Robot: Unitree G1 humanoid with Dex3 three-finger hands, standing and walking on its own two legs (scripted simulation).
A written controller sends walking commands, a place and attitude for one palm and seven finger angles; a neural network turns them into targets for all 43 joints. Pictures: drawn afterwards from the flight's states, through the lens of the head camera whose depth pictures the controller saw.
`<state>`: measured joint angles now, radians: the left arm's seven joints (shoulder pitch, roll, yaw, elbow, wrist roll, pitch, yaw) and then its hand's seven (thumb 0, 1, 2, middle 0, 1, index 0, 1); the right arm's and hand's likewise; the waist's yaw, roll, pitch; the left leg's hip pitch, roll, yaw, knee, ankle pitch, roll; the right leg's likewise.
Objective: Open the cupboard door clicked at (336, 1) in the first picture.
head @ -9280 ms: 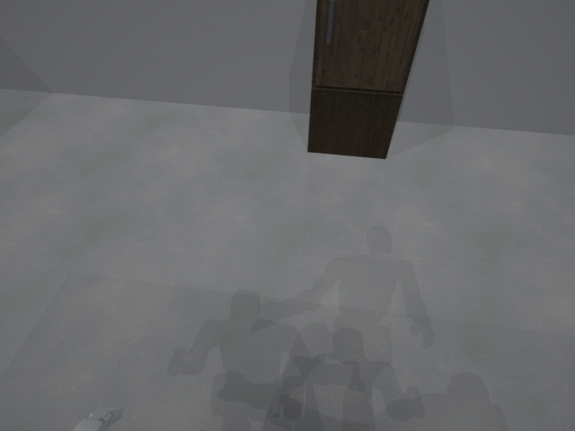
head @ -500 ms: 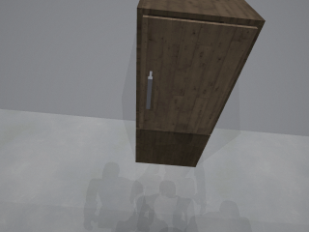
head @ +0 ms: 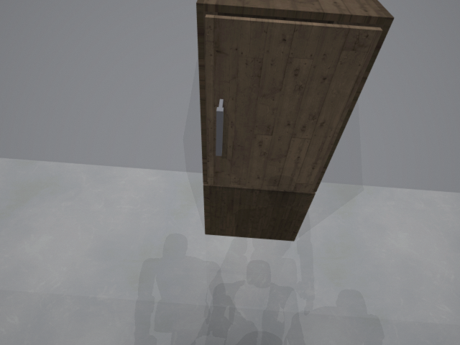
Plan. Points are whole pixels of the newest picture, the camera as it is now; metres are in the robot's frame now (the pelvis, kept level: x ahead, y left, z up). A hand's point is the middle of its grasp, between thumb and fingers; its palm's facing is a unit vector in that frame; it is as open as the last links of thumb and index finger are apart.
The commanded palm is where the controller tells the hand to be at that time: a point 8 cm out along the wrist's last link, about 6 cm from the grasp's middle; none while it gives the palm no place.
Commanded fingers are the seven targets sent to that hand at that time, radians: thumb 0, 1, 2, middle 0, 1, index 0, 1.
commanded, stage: look again from close up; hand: left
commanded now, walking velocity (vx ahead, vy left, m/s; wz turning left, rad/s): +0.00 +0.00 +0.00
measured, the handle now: (220, 128) +0.70 +0.07 -0.05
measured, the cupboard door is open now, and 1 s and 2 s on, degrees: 0 0 0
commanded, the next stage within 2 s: shuffle to correct the standing spot in 0.46 s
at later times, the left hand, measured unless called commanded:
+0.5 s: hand out of the picture +0.01 +0.14 -0.18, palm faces +0.01 -0.99 -0.15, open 7.4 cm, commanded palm none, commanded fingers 0.00 0.90 0.90 -0.20 -0.30 -0.20 -0.30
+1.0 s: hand out of the picture +0.01 +0.11 -0.18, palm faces +0.09 -0.98 -0.15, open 7.4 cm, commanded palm none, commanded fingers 0.00 0.90 0.90 -0.20 -0.30 -0.20 -0.30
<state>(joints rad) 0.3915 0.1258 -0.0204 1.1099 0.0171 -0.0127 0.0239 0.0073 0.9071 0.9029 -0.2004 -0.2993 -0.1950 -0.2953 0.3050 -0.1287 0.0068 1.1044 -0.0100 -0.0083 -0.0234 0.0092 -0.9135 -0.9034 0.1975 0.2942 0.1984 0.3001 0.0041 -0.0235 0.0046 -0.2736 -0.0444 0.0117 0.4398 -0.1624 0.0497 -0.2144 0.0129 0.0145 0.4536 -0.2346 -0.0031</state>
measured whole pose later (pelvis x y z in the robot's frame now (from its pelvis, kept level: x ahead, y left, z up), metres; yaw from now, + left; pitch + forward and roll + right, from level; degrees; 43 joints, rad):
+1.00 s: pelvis +0.09 -0.04 -0.01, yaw +1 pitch +1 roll +0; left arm 0.45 0.13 0.02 1.11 0.03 -0.05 0.02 0.00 0.91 0.90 -0.20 -0.30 -0.19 -0.30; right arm 0.33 -0.12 -0.01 1.12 -0.02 -0.01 -0.03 0.01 -0.91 -0.90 0.20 0.29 0.20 0.30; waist 0.02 -0.02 0.00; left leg -0.37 0.02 0.05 0.86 -0.48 0.04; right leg -0.12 0.07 -0.03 0.48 -0.39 -0.08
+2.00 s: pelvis +0.18 -0.13 -0.01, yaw +1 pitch +0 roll +0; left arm 0.19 0.20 0.06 1.00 0.02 0.04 0.02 0.00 0.91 0.90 -0.20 -0.30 -0.20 -0.30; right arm 0.17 -0.14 -0.04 0.97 -0.01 0.02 -0.02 0.01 -0.91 -0.90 0.20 0.29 0.20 0.30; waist 0.02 -0.07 0.06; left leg -0.25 -0.01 0.08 0.54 -0.28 0.00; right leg -0.38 -0.07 -0.12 0.58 -0.22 -0.01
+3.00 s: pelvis +0.13 -0.12 -0.01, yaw +1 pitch +0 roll -1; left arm 0.35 0.10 -0.01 1.11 0.02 -0.03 0.04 0.01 0.90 0.90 -0.20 -0.30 -0.20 -0.30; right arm 0.35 -0.12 0.00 1.07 -0.02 -0.01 -0.01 0.01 -0.91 -0.90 0.20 0.29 0.20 0.30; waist -0.04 0.05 0.02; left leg -0.35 0.02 0.06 0.57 -0.22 0.04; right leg -0.20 0.01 -0.06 0.52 -0.32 -0.01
